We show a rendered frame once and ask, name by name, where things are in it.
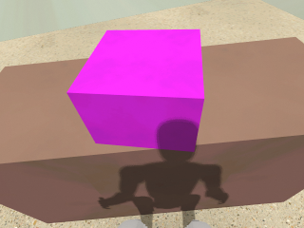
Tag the carton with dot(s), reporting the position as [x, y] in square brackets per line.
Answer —
[143, 88]

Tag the pedestal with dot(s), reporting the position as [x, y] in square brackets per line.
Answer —
[249, 149]

